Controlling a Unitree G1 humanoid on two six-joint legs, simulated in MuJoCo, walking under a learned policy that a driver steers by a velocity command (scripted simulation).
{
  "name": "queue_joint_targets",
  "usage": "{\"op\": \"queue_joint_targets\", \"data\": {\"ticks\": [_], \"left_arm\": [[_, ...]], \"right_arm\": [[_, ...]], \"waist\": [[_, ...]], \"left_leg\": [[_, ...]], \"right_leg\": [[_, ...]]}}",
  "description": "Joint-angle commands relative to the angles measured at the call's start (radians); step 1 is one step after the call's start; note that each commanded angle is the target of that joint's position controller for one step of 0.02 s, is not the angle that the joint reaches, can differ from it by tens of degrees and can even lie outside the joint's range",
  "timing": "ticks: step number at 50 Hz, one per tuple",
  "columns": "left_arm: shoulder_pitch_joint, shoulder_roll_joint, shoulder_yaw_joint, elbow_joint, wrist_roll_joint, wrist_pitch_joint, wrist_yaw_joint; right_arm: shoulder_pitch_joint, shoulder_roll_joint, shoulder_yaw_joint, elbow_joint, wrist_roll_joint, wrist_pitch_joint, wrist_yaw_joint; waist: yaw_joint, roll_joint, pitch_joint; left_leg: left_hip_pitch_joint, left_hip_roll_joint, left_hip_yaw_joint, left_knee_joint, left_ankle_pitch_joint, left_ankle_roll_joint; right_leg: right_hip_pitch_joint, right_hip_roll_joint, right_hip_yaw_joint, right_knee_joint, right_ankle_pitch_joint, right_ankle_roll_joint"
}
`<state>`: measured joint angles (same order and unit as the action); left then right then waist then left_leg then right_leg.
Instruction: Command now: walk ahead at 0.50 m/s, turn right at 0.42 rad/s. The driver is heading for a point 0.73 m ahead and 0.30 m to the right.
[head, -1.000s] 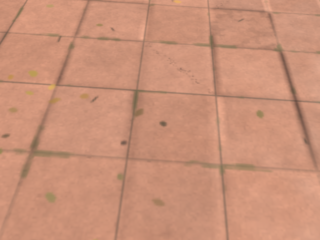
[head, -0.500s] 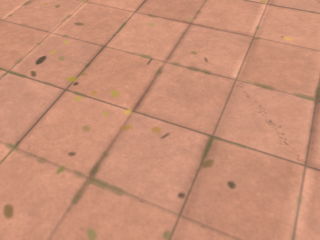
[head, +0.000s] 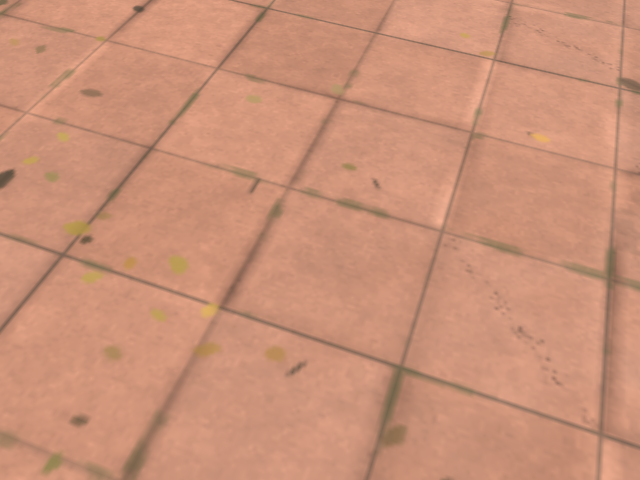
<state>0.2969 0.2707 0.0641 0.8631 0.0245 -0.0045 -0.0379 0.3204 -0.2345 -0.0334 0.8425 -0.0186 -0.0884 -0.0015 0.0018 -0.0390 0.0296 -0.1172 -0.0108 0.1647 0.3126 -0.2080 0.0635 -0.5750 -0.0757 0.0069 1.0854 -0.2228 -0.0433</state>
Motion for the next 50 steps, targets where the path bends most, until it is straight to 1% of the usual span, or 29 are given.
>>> {"op": "queue_joint_targets", "data": {"ticks": [1,3,6,10,12,13,14,15,16,17,18,19,20,22,25,28,31,36,38,40,41,42,43,44,45,46,47,48,50], "left_arm": [[-0.020,0.014,0.006,-0.060,0.005,0.004,-0.013],[-0.091,0.005,0.000,-0.085,0.006,0.001,-0.020],[-0.203,-0.006,-0.014,-0.128,0.010,-0.004,-0.034],[-0.262,0.014,-0.013,-0.166,0.017,-0.004,-0.039],[-0.211,0.033,-0.004,-0.160,0.018,-0.003,-0.029],[-0.133,0.049,0.006,-0.142,0.017,-0.007,-0.022],[-0.006,0.071,0.021,-0.106,0.021,-0.017,-0.011],[0.148,0.148,0.051,-0.062,0.032,-0.023,0.005],[0.114,0.282,0.083,-0.076,0.024,-0.018,0.017],[0.148,0.270,0.083,-0.089,-0.011,-0.007,0.018],[0.092,0.239,0.074,-0.077,-0.013,-0.004,0.028],[0.049,0.181,0.059,-0.075,-0.017,-0.007,0.031],[0.006,0.147,0.049,-0.078,-0.019,-0.014,0.034],[-0.028,0.111,0.034,-0.088,-0.026,-0.031,0.033],[0.014,0.145,0.041,-0.077,-0.026,-0.053,0.028],[0.076,0.149,0.042,-0.067,-0.025,-0.052,0.029],[0.131,0.154,0.044,-0.060,-0.025,-0.050,0.031],[0.185,0.169,0.046,-0.058,-0.011,-0.046,0.043],[0.147,0.186,0.049,-0.072,-0.008,-0.047,0.050],[0.084,0.203,0.052,-0.088,-0.008,-0.052,0.045],[0.073,0.184,0.046,-0.091,-0.017,-0.060,0.035],[0.094,0.093,0.020,-0.123,-0.024,-0.068,0.032],[0.215,0.056,0.012,-0.153,-0.042,-0.062,0.032],[0.176,0.136,0.020,-0.108,-0.006,-0.041,0.041],[0.103,0.141,0.023,-0.110,0.000,-0.036,0.030],[0.073,0.121,0.020,-0.115,-0.001,-0.032,0.021],[0.059,0.111,0.019,-0.118,0.008,-0.023,0.011],[0.067,0.103,0.017,-0.115,0.013,-0.010,0.002],[0.040,0.090,0.013,-0.131,0.011,0.003,-0.009]], "right_arm": [[0.006,-0.094,-0.024,-0.035,0.002,-0.026,-0.007],[0.020,-0.091,-0.023,-0.020,0.000,-0.025,-0.008],[0.048,-0.115,-0.030,0.000,0.000,-0.023,-0.013],[0.092,-0.149,-0.039,0.032,-0.003,-0.006,-0.022],[0.086,-0.181,-0.046,0.037,-0.006,0.007,-0.027],[0.081,-0.198,-0.051,0.038,-0.008,0.018,-0.028],[0.072,-0.210,-0.054,0.033,-0.004,0.028,-0.026],[0.069,-0.192,-0.048,0.010,-0.005,0.029,-0.023],[0.118,-0.058,-0.021,-0.065,0.005,0.022,0.000],[-0.022,-0.139,-0.033,-0.095,-0.004,0.009,0.003],[-0.087,-0.132,-0.029,-0.120,0.008,-0.005,0.007],[-0.072,-0.126,-0.024,-0.110,0.008,-0.016,0.005],[-0.062,-0.124,-0.025,-0.100,-0.003,-0.010,0.002],[-0.019,-0.116,-0.024,-0.093,-0.028,0.028,0.005],[-0.057,-0.091,-0.018,-0.113,-0.031,0.058,0.014],[-0.189,-0.094,-0.016,-0.158,-0.028,0.062,0.017],[-0.289,-0.093,-0.011,-0.189,-0.023,0.057,0.021],[-0.404,-0.103,-0.001,-0.240,-0.012,0.038,0.027],[-0.354,-0.125,-0.006,-0.236,-0.008,0.030,0.024],[-0.171,-0.166,-0.024,-0.182,-0.006,0.018,0.008],[-0.035,-0.202,-0.038,-0.153,-0.017,0.005,-0.005],[0.129,-0.278,-0.053,-0.152,-0.039,0.001,-0.024],[0.064,-0.344,-0.069,-0.157,-0.042,0.016,-0.022],[-0.010,-0.237,-0.055,-0.170,-0.025,0.027,-0.016],[-0.065,-0.157,-0.035,-0.177,-0.016,0.028,-0.012],[-0.088,-0.127,-0.026,-0.169,-0.018,0.026,-0.009],[-0.077,-0.120,-0.023,-0.155,-0.015,0.020,-0.011],[-0.067,-0.119,-0.022,-0.141,-0.011,0.012,-0.010],[-0.036,-0.125,-0.026,-0.120,0.000,-0.009,-0.001]], "waist": [[0.013,0.122,0.034],[0.004,0.114,0.053],[-0.022,0.115,0.074],[-0.031,0.105,0.077],[-0.001,0.130,0.025],[0.034,0.133,-0.026],[0.092,0.112,-0.102],[0.157,0.027,-0.199],[0.070,-0.228,-0.271],[0.135,-0.062,-0.311],[0.107,-0.016,-0.162],[0.061,0.046,-0.081],[0.020,0.067,-0.038],[-0.026,0.048,-0.051],[-0.028,0.037,-0.038],[0.017,0.007,0.003],[0.061,-0.014,0.004],[0.099,-0.030,0.009],[0.060,-0.044,0.004],[-0.029,-0.034,-0.063],[-0.100,0.027,-0.145],[-0.144,0.153,-0.311],[-0.037,0.393,-0.351],[-0.023,0.181,-0.202],[-0.024,0.084,-0.092],[-0.010,0.070,-0.043],[-0.005,0.112,-0.022],[0.005,0.143,-0.017],[0.009,0.148,-0.024]], "left_leg": [[0.015,0.264,-0.113,-0.186,0.258,0.089],[0.025,0.252,-0.059,-0.183,0.281,0.087],[0.048,0.260,0.004,-0.178,0.322,0.080],[0.177,0.290,0.061,-0.090,0.554,0.060],[0.229,0.292,0.090,0.060,0.874,0.046],[0.236,0.290,0.098,0.200,0.967,0.044],[0.180,0.278,0.108,0.404,0.904,0.031],[-0.011,0.247,0.112,0.694,0.625,-0.002],[-0.486,0.037,0.062,1.073,-0.304,-0.069],[-0.613,-0.001,-0.174,1.159,-0.312,-0.069],[-0.672,0.063,-0.201,1.122,-0.198,-0.056],[-0.618,0.100,-0.195,1.017,-0.123,-0.052],[-0.555,0.122,-0.199,0.946,-0.109,-0.057],[-0.449,0.131,-0.201,0.873,-0.107,-0.082],[-0.468,0.125,-0.173,0.769,-0.058,-0.109],[-0.548,0.121,-0.168,0.623,0.062,-0.125],[-0.573,0.097,-0.173,0.488,0.156,-0.125],[-0.541,0.044,-0.175,0.330,0.160,-0.103],[-0.421,0.026,-0.190,0.256,0.116,-0.080],[-0.142,-0.023,-0.169,0.190,0.053,-0.046],[0.067,0.037,-0.216,0.139,0.056,-0.014],[0.292,0.303,-0.482,0.109,-0.174,0.032],[0.400,0.481,-0.957,-0.046,-0.240,0.140],[0.263,0.444,-0.905,-0.048,-0.364,0.136],[0.135,0.387,-0.725,-0.060,-0.306,0.114],[0.057,0.337,-0.582,-0.081,-0.156,0.095],[0.014,0.300,-0.478,-0.095,-0.049,0.080],[-0.015,0.274,-0.403,-0.108,0.030,0.070],[-0.012,0.272,-0.324,-0.122,0.170,0.079]], "right_leg": [[-0.120,-0.032,0.011,-0.019,0.113,0.014],[-0.129,-0.027,-0.006,-0.131,0.180,0.016],[-0.080,-0.013,-0.065,-0.310,0.243,-0.002],[-0.032,0.031,-0.132,-0.429,0.135,-0.063],[0.063,0.098,-0.175,-0.444,0.020,-0.105],[0.149,0.138,-0.183,-0.459,-0.036,-0.130],[0.315,0.173,-0.170,-0.528,-0.026,-0.158],[0.563,0.080,-0.005,-0.593,-0.089,-0.204],[0.878,-0.231,0.546,-0.663,-0.080,-0.369],[0.890,-0.260,0.749,-0.796,-0.074,-0.386],[0.784,-0.248,0.579,-0.809,0.010,-0.354],[0.645,-0.208,0.476,-0.816,0.140,-0.311],[0.545,-0.151,0.388,-0.823,0.247,-0.274],[0.446,-0.091,0.295,-0.845,0.361,-0.254],[0.403,-0.048,0.252,-0.870,0.387,-0.250],[0.426,-0.028,0.264,-0.888,0.329,-0.222],[0.491,-0.021,0.281,-0.863,0.340,-0.197],[0.581,-0.044,0.338,-0.779,0.459,-0.185],[0.559,-0.054,0.367,-0.740,0.488,-0.153],[0.486,-0.013,0.357,-0.586,0.620,-0.109],[0.406,0.056,0.303,-0.382,0.562,-0.083],[0.281,0.121,0.210,-0.088,0.197,-0.065],[-0.003,0.244,0.122,0.105,-0.362,-0.041],[-0.077,0.136,0.128,0.183,-0.270,-0.048],[-0.059,0.105,0.113,0.155,-0.173,-0.043],[-0.034,0.076,0.101,0.116,-0.126,-0.033],[-0.015,0.053,0.090,0.088,-0.111,-0.024],[0.005,0.044,0.079,0.081,-0.098,-0.015],[-0.012,0.040,0.068,0.080,-0.065,-0.008]]}}
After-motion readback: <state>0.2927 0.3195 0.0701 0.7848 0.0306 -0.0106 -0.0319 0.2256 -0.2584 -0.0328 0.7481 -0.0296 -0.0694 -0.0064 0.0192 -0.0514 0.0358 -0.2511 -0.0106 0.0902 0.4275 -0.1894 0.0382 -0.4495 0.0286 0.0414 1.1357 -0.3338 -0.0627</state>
